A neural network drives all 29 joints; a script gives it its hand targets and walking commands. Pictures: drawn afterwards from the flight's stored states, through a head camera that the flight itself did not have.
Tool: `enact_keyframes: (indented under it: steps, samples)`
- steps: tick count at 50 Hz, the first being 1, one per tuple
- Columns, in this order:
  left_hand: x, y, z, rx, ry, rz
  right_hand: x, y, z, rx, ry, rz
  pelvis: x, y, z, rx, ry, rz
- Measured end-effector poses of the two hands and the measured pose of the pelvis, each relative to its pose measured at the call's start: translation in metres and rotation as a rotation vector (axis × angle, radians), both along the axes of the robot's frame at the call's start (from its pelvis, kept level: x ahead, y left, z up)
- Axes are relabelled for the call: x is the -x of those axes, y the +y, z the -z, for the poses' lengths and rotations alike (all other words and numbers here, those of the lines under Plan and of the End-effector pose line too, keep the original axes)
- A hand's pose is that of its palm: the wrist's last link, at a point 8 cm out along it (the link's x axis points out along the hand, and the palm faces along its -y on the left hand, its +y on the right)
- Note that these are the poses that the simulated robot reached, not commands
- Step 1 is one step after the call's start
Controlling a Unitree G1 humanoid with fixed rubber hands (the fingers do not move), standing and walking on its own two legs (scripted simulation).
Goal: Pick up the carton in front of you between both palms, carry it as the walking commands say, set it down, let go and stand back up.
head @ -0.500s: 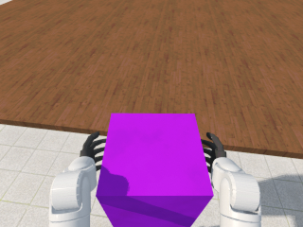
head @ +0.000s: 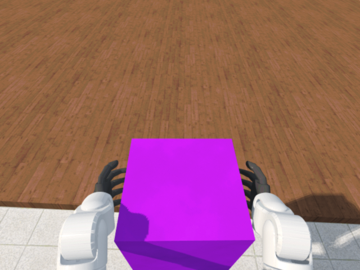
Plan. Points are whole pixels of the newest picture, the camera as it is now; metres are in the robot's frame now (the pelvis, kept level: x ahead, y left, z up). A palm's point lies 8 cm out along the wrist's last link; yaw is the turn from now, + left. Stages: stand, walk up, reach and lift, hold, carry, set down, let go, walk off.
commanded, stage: carry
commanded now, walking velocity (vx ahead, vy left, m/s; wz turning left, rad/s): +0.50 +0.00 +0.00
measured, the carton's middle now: (181, 209) +0.27 +0.00 +0.01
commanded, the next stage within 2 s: none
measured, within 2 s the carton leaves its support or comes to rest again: neither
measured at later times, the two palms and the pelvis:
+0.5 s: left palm (139, 57) +0.69 +0.13 +0.16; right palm (233, 59) +0.71 -0.17 +0.16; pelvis +0.32 -0.04 -0.01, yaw +1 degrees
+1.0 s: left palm (154, 23) +1.08 +0.11 +0.13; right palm (221, 27) +1.09 -0.19 +0.13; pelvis +0.69 -0.05 -0.01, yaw +2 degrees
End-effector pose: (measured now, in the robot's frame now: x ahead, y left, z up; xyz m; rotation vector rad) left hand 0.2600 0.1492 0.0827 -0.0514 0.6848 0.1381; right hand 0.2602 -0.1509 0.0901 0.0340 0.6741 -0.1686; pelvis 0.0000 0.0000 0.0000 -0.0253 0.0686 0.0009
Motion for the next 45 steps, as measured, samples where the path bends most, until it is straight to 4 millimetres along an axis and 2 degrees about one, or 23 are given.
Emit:
enact_keyframes:
  steps: [3,7,10,15,23,26,29,31,33,38,42,45]
  samples:
    - [-0.05,-0.005,-0.011,0.0,-0.063,-0.032,-0.056,-0.005,-0.007,-0.017,-0.063,-0.017,-0.046,-0.01,0.011,-0.014,-0.008,-0.009]
    - [-0.128,-0.017,-0.023,-0.019,-0.144,-0.06,-0.141,-0.016,-0.012,-0.033,-0.145,-0.047,-0.109,-0.027,0.033,-0.013,-0.028,-0.037]
    - [-0.179,-0.021,-0.031,-0.051,-0.106,-0.071,-0.201,-0.02,-0.018,-0.014,-0.109,-0.096,-0.139,-0.036,0.03,-0.018,-0.021,-0.043]
    - [-0.256,-0.022,-0.047,-0.066,-0.037,-0.083,-0.288,-0.02,-0.036,-0.018,-0.041,-0.119,-0.189,-0.045,0.012,-0.033,0.003,-0.045]
    - [-0.397,-0.022,-0.077,-0.065,-0.033,-0.051,-0.419,-0.022,-0.067,0.0,-0.038,-0.101,-0.288,-0.04,0.003,-0.039,0.029,-0.025]
    - [-0.452,-0.02,-0.078,-0.063,-0.027,-0.032,-0.471,-0.019,-0.07,0.007,-0.031,-0.086,-0.332,-0.033,0.009,-0.033,0.032,-0.017]
    - [-0.508,-0.014,-0.071,-0.045,-0.019,-0.017,-0.521,-0.014,-0.068,0.02,-0.022,-0.069,-0.38,-0.024,0.019,-0.039,0.029,-0.01]
    - [-0.545,-0.011,-0.063,-0.029,-0.009,-0.001,-0.552,-0.011,-0.063,0.03,-0.011,-0.048,-0.413,-0.017,0.027,-0.044,0.031,0.0]
    - [-0.578,-0.012,-0.052,-0.011,0.019,0.012,-0.577,-0.012,-0.052,0.04,0.018,-0.03,-0.436,-0.014,0.027,-0.055,0.036,-0.006]
    - [-0.645,-0.027,-0.034,0.022,0.081,0.033,-0.622,-0.027,-0.026,0.01,0.08,0.048,-0.495,-0.009,0.012,-0.021,0.045,-0.011]
    - [-0.701,-0.042,-0.037,0.057,0.008,0.035,-0.671,-0.041,-0.03,-0.014,0.003,0.096,-0.551,-0.014,0.01,-0.007,0.044,-0.02]
    - [-0.747,-0.05,-0.043,0.054,-0.048,0.032,-0.721,-0.05,-0.037,-0.028,-0.053,0.099,-0.602,-0.022,0.011,-0.001,0.046,-0.025]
